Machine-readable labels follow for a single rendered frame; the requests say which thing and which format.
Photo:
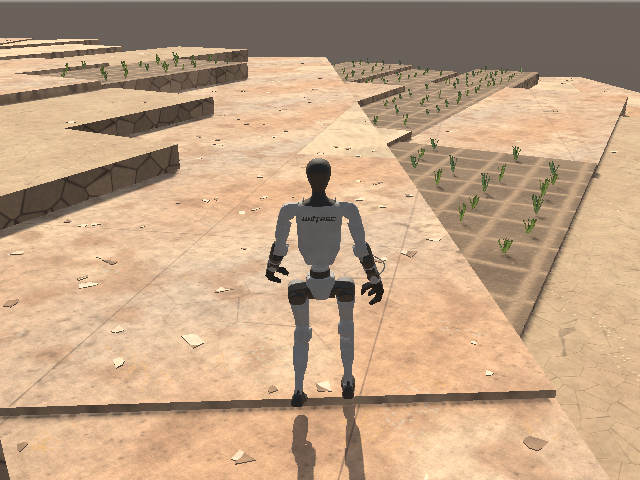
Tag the robot left shin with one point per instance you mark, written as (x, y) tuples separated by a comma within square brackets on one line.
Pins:
[(300, 359)]

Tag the robot left hand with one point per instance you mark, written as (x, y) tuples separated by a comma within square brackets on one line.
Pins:
[(271, 277)]

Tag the right robot forearm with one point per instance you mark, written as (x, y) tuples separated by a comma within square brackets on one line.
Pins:
[(369, 267)]

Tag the robot right upper arm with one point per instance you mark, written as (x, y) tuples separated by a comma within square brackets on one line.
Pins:
[(351, 212)]

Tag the left robot forearm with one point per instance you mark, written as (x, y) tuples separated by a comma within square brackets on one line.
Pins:
[(274, 260)]

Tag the robot right hand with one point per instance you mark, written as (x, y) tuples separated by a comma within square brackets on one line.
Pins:
[(376, 288)]

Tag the robot left thigh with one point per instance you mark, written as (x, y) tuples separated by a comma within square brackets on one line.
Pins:
[(298, 299)]

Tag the robot left upper arm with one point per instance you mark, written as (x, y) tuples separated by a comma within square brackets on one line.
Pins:
[(287, 212)]

